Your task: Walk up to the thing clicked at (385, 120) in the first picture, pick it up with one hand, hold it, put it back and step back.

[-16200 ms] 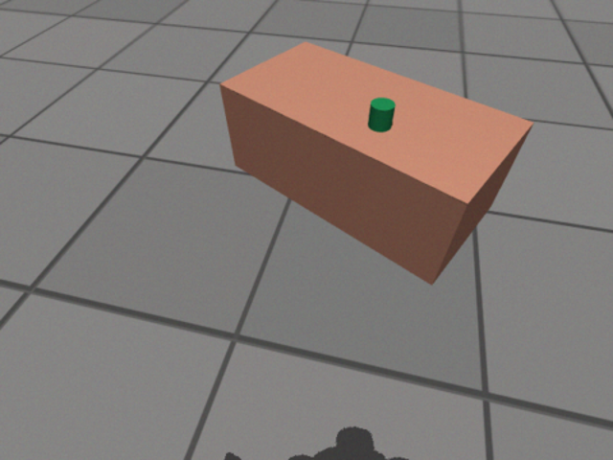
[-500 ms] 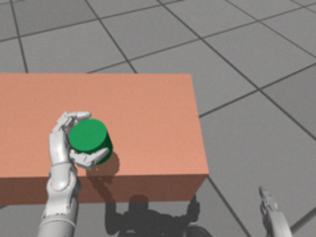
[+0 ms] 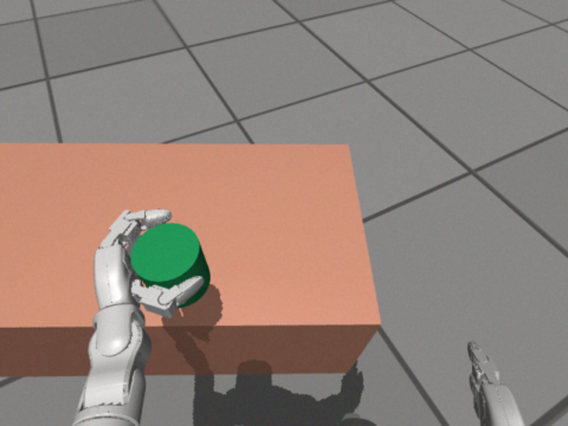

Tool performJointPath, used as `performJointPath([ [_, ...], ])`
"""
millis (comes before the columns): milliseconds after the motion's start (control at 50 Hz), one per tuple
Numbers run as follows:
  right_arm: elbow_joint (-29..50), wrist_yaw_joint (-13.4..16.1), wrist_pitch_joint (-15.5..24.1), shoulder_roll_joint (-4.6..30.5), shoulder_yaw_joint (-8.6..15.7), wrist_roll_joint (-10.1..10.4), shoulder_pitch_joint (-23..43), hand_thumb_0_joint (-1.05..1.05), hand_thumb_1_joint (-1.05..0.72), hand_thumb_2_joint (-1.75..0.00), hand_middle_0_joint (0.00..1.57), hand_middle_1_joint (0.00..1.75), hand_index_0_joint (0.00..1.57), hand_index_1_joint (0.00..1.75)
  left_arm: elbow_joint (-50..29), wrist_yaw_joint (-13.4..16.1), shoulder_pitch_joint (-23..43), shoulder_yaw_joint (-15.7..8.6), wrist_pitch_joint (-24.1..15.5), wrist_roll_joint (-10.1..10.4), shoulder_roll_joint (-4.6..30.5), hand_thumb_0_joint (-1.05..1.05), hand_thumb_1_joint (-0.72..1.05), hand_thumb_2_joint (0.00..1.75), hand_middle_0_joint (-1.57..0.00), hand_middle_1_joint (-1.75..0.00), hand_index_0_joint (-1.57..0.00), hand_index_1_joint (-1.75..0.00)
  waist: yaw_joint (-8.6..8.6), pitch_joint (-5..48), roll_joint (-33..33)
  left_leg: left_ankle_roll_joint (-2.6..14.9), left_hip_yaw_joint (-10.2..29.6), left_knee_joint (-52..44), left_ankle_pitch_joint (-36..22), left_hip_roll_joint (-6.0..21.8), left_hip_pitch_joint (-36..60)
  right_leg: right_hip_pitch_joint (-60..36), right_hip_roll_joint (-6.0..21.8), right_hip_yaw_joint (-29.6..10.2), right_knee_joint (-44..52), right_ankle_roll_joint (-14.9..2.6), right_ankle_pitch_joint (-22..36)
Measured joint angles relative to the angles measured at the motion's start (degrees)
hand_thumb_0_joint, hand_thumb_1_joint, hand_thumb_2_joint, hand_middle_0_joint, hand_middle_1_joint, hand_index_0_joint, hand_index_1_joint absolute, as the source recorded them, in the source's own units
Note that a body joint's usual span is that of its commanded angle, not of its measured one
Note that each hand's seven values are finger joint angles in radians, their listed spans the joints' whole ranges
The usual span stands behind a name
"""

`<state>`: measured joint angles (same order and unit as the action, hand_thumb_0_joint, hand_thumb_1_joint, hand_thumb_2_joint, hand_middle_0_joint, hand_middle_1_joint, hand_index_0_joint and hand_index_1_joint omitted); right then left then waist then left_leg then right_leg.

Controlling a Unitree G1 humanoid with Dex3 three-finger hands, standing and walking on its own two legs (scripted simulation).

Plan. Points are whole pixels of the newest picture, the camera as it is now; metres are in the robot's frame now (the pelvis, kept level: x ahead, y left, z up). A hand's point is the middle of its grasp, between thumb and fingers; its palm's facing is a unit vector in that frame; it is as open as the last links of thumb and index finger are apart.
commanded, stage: hold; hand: left
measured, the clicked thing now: (173, 266) +0.33 +0.18 +0.03
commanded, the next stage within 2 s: none
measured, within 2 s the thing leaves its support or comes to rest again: neither
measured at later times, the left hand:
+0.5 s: hand (168, 267) +0.32 +0.18 +0.05, palm faces +0.29 -0.96 +0.00, open 11.7 cm
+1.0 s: hand (168, 251) +0.34 +0.18 +0.06, palm faces +0.28 -0.96 +0.01, open 11.7 cm
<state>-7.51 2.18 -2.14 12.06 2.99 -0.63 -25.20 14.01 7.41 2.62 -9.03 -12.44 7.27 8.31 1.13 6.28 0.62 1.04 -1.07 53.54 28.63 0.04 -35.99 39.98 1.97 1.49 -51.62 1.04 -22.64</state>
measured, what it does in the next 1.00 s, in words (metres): stands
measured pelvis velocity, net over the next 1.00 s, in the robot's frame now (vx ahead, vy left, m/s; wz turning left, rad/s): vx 0.00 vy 0.00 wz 0.00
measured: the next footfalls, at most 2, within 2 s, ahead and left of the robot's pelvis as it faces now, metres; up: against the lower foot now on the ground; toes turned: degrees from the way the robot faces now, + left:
none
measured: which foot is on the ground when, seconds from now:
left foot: down 0.00-1.00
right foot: down 0.00-1.00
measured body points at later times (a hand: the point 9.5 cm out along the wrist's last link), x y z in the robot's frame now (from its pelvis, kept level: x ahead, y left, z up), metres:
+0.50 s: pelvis +0.00 +0.00 +0.00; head +0.05 +0.01 +0.45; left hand +0.30 +0.23 +0.05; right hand +0.15 -0.25 -0.04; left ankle -0.02 +0.10 -0.69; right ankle +0.03 -0.13 -0.69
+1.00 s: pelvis +0.00 +0.00 +0.01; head +0.04 +0.00 +0.45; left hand +0.32 +0.23 +0.06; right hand +0.15 -0.25 -0.04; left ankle -0.02 +0.10 -0.69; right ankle +0.03 -0.13 -0.69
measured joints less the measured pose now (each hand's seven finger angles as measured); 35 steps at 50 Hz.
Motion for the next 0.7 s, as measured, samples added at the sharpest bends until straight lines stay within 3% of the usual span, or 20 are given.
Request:
performJointPath([
  [200, -1.2, 0.3, 0.6, 0.0, 0.2, 0.3, 0.1, -0.01, 0.52, -0.06, 0.05, 0.05, 0.05, 0.05, -2.3, 0.1, -0.7, 1.0, 1.3, 0.2, 0.1, -0.01, -0.59, 1.09, -0.59, -0.95, -0.63, -0.98, -0.22, -0.4, -0.2, 0.01, 0.1, -1.2, -0.5, -0.1, 1.6, -1.6, 0.0, 0.1, 1.2, 0.00, 0.5],
  [320, -1.5, 0.5, 0.5, -0.1, 0.0, 0.2, 0.9, -0.01, 0.52, -0.05, 0.05, 0.05, 0.05, 0.05, 0.5, 0.6, 1.6, 0.1, 1.6, -0.1, 0.1, -0.01, -0.59, 1.09, -0.59, -0.95, -0.63, -0.98, 0.11, -1.0, 0.0, -0.09, -0.1, -1.4, -0.9, 0.0, 1.5, -1.5, 0.0, 0.0, 1.3, -0.12, 0.8],
  [540, -1.9, 0.2, 1.1, -0.2, 0.0, -0.2, 0.5, -0.01, 0.52, -0.06, 0.05, 0.05, 0.05, 0.05, 0.6, 0.7, -0.8, 0.4, -0.4, -0.3, -0.8, -0.01, -0.59, 1.09, -0.59, -0.95, -0.63, -0.98, 0.03, -1.1, 0.3, -0.26, 0.1, -1.3, -0.8, 0.1, 1.1, -1.0, -0.1, 0.1, 1.0, -0.29, 0.6],
  [700, -1.7, 0.5, 1.4, -0.5, -0.1, -0.3, 1.5, -0.01, 0.52, -0.06, 0.05, 0.05, 0.05, 0.05, 0.2, 1.0, 0.4, -0.5, -0.8, -0.4, 0.4, -0.01, -0.59, 1.09, -0.59, -0.95, -0.63, -0.98, 0.22, -1.3, 0.3, -0.30, 0.5, -0.9, -0.7, 0.0, 1.1, -1.2, 0.0, 0.5, 0.8, -0.33, 0.4],
])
